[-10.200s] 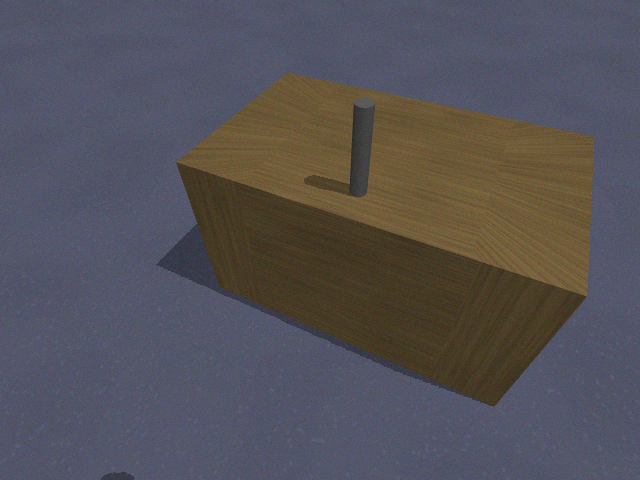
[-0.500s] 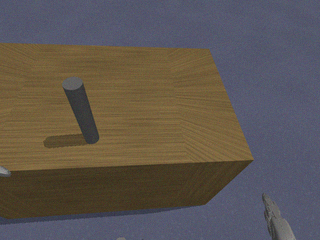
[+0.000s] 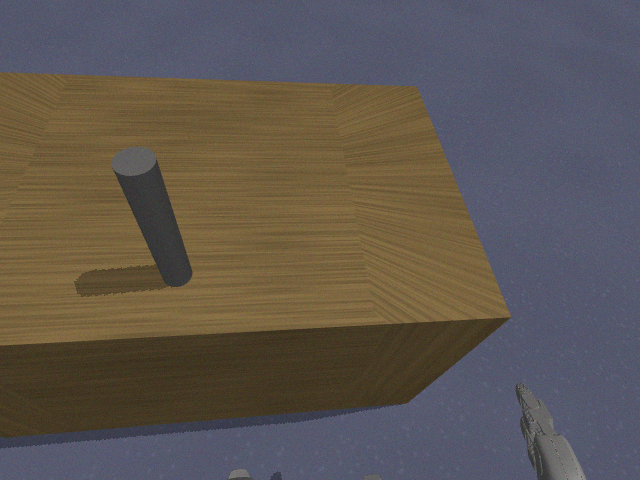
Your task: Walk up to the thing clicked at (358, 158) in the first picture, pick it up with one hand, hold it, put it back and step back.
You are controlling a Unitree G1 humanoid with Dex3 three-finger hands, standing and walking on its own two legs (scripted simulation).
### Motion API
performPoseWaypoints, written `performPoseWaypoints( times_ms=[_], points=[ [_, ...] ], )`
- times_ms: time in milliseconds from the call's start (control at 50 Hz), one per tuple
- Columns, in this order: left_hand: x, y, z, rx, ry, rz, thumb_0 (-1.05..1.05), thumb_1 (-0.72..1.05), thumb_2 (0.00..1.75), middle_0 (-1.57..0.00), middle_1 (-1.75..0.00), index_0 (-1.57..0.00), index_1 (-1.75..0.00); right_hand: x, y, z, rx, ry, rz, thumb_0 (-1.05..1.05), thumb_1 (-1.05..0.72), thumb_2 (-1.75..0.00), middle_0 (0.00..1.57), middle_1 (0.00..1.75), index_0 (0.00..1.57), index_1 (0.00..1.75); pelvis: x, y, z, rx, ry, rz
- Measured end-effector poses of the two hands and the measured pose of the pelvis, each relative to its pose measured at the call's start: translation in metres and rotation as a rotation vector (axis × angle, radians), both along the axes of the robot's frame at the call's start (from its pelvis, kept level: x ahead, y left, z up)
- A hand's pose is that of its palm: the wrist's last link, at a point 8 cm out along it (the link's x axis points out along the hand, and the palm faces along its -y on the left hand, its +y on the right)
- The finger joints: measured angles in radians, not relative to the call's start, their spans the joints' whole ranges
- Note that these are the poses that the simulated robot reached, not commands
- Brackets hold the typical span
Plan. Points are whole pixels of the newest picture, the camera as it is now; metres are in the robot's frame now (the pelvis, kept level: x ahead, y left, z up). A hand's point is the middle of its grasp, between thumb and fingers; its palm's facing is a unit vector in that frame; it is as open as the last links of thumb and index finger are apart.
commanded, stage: go down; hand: left
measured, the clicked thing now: (160, 228) +0.47 +0.21 +0.02
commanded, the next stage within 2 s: approach in 1.12 s
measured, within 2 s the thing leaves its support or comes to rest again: neither
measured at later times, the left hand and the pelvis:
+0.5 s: hand out of the picture +0.39 +0.40 +0.09, palm faces +0.26 -0.97 +0.01, open 17.4 cm; pelvis -0.01 +0.00 -0.01, yaw +0 degrees
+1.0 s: hand out of the picture +0.37 +0.40 +0.07, palm faces +0.27 -0.96 +0.01, open 17.3 cm; pelvis -0.01 +0.00 -0.01, yaw +0 degrees
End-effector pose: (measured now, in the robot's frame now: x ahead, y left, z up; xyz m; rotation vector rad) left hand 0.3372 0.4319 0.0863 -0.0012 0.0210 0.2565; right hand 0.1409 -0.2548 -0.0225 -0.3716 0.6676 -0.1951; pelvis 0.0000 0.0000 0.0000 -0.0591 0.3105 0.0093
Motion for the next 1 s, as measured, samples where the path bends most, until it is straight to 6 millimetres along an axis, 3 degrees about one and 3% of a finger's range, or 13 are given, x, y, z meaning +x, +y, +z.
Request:
performPoseWaypoints(
  times_ms=[540,1000],
  points=[
    [0.015,0.017,0.004,-0.012,0.000,0.004,-0.01,-0.52,0.07,-0.05,-0.02,-0.05,-0.04,-0.005,0.000,0.003,-0.036,-0.008,0.002,-0.01,0.52,-0.05,0.05,0.05,0.05,0.05,-0.005,0.004,-0.006,-0.015,0.031,0.002],
    [-0.005,0.014,-0.012,-0.016,0.001,0.013,-0.01,-0.50,0.06,-0.05,-0.03,-0.05,-0.03,-0.002,0.000,0.008,-0.052,-0.020,0.015,-0.01,0.52,-0.05,0.05,0.05,0.05,0.05,-0.006,0.005,-0.006,-0.014,0.014,0.008]
  ],
)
